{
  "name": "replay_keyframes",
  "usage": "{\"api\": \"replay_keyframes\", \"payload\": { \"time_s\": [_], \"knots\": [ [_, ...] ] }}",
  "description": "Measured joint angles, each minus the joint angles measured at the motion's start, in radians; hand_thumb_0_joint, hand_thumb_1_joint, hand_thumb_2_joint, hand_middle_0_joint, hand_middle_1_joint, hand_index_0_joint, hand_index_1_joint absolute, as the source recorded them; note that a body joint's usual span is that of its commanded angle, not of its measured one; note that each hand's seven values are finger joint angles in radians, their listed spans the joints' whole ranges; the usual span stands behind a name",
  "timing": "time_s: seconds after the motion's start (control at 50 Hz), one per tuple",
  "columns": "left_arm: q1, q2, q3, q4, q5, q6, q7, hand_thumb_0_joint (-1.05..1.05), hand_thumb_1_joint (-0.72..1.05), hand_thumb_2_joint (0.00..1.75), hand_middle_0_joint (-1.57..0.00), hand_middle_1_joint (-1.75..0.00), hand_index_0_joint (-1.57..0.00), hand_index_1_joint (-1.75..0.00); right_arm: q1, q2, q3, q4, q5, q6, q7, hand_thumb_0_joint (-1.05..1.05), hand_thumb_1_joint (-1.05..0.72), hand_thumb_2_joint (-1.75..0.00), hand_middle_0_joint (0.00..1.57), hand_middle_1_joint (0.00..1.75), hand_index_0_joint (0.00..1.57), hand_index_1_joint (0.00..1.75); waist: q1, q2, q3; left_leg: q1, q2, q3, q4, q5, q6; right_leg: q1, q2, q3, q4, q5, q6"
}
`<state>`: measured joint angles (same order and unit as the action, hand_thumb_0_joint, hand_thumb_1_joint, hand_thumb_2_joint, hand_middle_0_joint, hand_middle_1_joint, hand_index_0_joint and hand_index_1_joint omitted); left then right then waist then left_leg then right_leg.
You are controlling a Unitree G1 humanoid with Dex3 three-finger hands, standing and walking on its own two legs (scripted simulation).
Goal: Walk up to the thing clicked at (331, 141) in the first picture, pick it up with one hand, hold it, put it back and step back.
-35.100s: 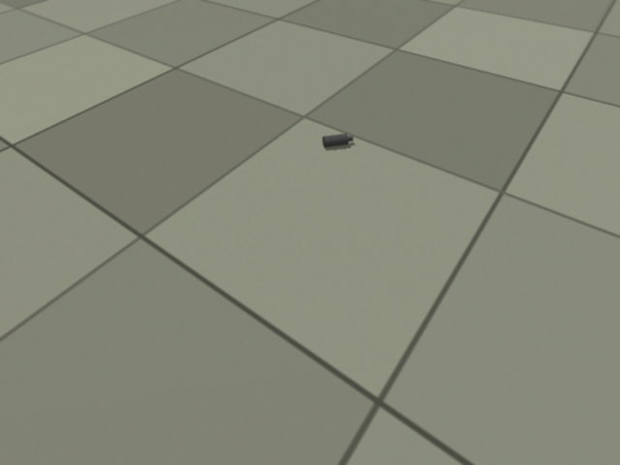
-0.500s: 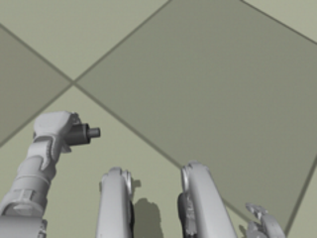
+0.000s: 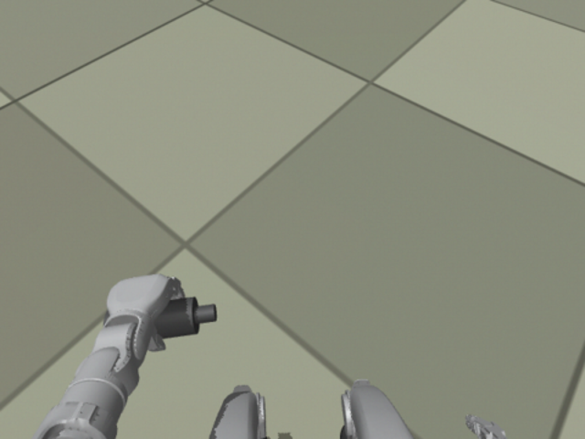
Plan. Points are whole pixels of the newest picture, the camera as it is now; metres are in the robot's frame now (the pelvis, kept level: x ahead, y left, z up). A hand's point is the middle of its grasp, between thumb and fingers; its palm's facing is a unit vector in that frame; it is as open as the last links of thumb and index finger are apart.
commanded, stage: lift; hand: left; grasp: from above
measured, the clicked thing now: (164, 319) +0.33 +0.22 -0.12
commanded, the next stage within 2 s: hold in 0.44 s
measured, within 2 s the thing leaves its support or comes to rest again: neither
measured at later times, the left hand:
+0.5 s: hand (143, 293) +0.34 +0.22 -0.01, palm faces -0.48 -0.08 -0.87, open 8.9 cm
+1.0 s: hand (133, 275) +0.35 +0.22 +0.03, palm faces -0.47 -0.06 -0.88, open 8.8 cm
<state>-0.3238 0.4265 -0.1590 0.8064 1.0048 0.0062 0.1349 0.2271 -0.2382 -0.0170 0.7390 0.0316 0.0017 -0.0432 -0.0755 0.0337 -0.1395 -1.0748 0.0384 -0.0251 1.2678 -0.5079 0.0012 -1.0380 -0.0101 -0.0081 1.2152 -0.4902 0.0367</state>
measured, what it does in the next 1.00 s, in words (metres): rises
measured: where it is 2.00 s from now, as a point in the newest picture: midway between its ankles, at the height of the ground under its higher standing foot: outside the picture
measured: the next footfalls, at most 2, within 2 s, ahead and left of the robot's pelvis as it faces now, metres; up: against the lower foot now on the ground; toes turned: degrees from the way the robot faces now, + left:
none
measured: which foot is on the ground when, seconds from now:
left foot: down 0.00-1.00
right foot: down 0.00-1.00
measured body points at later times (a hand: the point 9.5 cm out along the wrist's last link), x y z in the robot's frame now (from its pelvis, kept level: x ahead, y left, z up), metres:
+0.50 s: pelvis +0.03 +0.00 +0.08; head +0.09 -0.01 +0.52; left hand +0.36 +0.22 +0.04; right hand +0.11 -0.27 -0.05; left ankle +0.05 +0.12 -0.63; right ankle +0.05 -0.15 -0.63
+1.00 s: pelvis +0.05 +0.00 +0.10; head +0.08 -0.01 +0.55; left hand +0.37 +0.22 +0.08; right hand +0.15 -0.27 -0.02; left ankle +0.05 +0.12 -0.63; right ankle +0.05 -0.15 -0.63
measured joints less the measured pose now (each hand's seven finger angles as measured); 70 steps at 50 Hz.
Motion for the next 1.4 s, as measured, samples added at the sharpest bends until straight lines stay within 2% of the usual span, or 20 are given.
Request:
{"api": "replay_keyframes", "payload": {
  "time_s": [0.22,0.46,0.62,0.7,0.98,1.4],
  "knots": [
    [0.009,-0.043,-0.016,0.043,0.01,0.016,0.04,0.01,0.13,0.41,-0.85,-0.34,-0.86,-0.33,0.024,-0.007,-0.009,0.015,-0.006,0.002,0.003,0.01,-0.89,-0.9,0.2,0.3,0.21,0.3,0.002,-0.01,0.038,0.24,-0.001,0.017,-0.23,0.067,-0.003,0.232,-0.002,0.008,-0.223,0.066,-0.003],
    [0.023,-0.053,-0.019,0.05,-0.001,0.015,0.022,0.0,0.13,0.44,-0.85,-0.32,-0.85,-0.33,0.032,-0.006,-0.02,0.005,-0.004,0.021,0.012,0.01,-0.89,-0.89,0.2,0.3,0.21,0.3,0.01,-0.008,0.067,0.429,-0.007,0.031,-0.417,0.125,-0.005,0.412,-0.008,0.016,-0.397,0.121,-0.005],
    [0.034,-0.055,-0.026,0.039,0.007,0.001,0.016,0.0,0.13,0.45,-0.84,-0.33,-0.85,-0.34,0.026,-0.01,-0.026,0.003,0.0,0.028,0.013,0.01,-0.89,-0.89,0.2,0.3,0.21,0.3,0.021,-0.009,0.079,0.518,-0.01,0.037,-0.501,0.151,-0.006,0.498,-0.011,0.019,-0.476,0.144,-0.005],
    [0.033,-0.056,-0.031,0.037,0.015,0.0,0.01,0.0,0.13,0.44,-0.84,-0.34,-0.85,-0.35,0.021,-0.012,-0.031,0.005,0.002,0.031,0.013,0.01,-0.89,-0.89,0.2,0.3,0.21,0.3,0.026,-0.01,0.082,0.557,-0.012,0.039,-0.537,0.162,-0.006,0.535,-0.013,0.02,-0.51,0.154,-0.005],
    [0.041,-0.05,-0.041,0.011,0.01,0.004,-0.037,0.0,0.14,0.42,-0.84,-0.34,-0.84,-0.35,0.01,-0.021,-0.04,-0.01,0.008,0.038,0.018,0.01,-0.89,-0.89,0.2,0.3,0.21,0.3,0.038,-0.008,0.091,0.654,-0.012,0.05,-0.619,0.186,-0.004,0.628,-0.013,0.028,-0.592,0.182,-0.003],
    [0.068,-0.047,-0.045,-0.046,0.011,-0.011,-0.09,0.0,0.15,0.4,-0.86,-0.3,-0.86,-0.31,0.002,-0.022,-0.031,-0.031,0.011,0.055,0.016,0.01,-0.89,-0.89,0.2,0.3,0.21,0.3,0.051,0.0,0.115,0.724,-0.013,0.053,-0.688,0.232,-0.005,0.694,-0.012,0.03,-0.654,0.225,-0.006]
  ]
}}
